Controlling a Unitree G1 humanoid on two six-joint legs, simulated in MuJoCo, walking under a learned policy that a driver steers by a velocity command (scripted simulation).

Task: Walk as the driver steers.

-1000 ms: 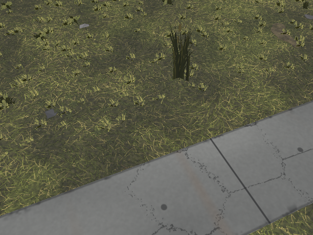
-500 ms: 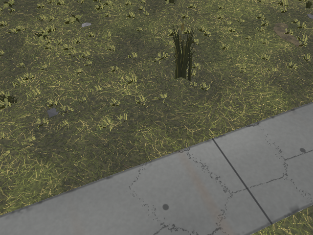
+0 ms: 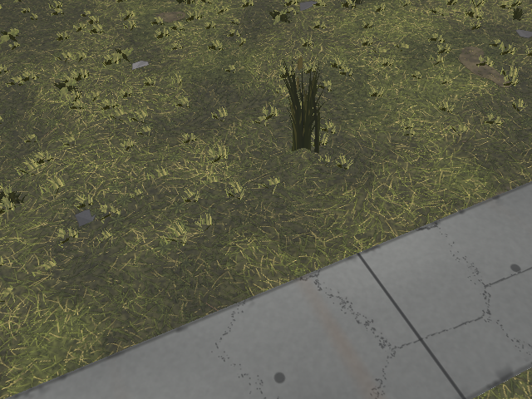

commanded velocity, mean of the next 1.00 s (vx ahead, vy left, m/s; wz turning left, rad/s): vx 0.72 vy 0.00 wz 0.68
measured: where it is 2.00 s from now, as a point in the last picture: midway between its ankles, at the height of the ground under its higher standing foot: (228, 298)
